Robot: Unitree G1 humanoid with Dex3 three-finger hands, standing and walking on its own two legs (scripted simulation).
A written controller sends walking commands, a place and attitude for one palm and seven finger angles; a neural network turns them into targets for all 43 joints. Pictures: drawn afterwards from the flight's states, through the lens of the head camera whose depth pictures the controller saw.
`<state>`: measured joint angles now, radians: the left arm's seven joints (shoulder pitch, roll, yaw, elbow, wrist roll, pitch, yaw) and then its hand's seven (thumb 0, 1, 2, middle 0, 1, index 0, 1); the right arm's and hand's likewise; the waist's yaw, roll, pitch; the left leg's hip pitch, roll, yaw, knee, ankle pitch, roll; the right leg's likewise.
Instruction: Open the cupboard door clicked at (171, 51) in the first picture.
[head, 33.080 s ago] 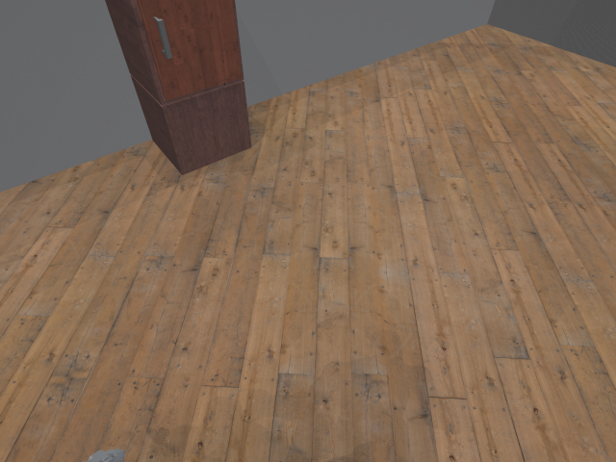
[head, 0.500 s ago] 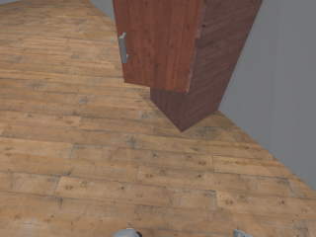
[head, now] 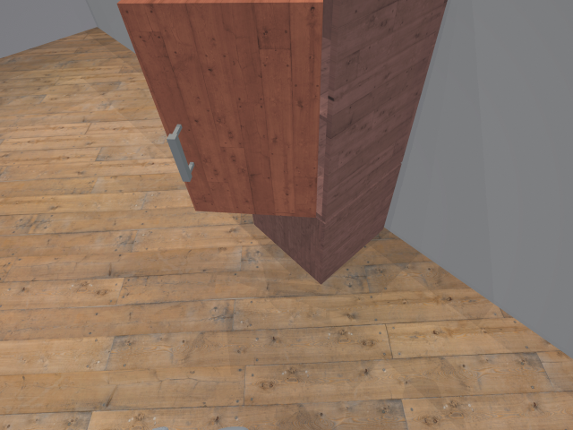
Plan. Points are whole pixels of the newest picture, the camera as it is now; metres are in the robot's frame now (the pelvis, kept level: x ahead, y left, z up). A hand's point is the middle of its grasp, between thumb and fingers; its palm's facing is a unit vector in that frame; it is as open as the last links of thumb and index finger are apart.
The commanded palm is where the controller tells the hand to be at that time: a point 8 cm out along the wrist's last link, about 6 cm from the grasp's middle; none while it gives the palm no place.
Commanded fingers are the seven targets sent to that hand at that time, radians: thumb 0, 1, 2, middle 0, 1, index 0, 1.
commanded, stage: take the last steps up to it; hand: left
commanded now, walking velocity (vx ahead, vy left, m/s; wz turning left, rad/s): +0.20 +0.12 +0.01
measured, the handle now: (182, 153) +0.73 +0.31 -0.09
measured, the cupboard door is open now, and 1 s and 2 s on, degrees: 42 42 42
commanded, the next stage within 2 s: come to a stop and stand still in 0.10 s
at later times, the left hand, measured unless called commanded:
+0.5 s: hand out of the picture +0.11 +0.26 -0.19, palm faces +0.03 -0.99 -0.17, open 7.4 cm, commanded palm none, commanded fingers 0.00 0.90 0.90 -0.20 -0.30 -0.20 -0.30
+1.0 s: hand out of the picture +0.10 +0.20 -0.16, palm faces -0.03 -0.98 -0.19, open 7.4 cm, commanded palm none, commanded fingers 0.00 0.90 0.90 -0.20 -0.30 -0.20 -0.30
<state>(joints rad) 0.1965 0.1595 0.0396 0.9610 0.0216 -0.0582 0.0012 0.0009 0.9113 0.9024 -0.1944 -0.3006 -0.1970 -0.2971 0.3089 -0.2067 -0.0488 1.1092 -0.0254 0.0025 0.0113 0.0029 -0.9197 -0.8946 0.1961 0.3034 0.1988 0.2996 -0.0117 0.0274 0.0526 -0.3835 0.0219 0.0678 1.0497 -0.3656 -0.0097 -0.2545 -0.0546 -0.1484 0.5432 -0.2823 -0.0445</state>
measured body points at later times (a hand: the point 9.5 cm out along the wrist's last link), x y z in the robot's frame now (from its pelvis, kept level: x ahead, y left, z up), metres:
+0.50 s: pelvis +0.11 +0.08 +0.00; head +0.16 +0.11 +0.44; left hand +0.11 +0.31 -0.18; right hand +0.23 -0.14 -0.14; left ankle +0.20 +0.17 -0.74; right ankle +0.05 -0.05 -0.66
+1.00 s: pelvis +0.09 +0.03 +0.01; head +0.10 +0.02 +0.46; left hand +0.10 +0.25 -0.15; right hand +0.05 -0.21 -0.15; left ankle +0.11 +0.16 -0.71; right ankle +0.04 -0.08 -0.74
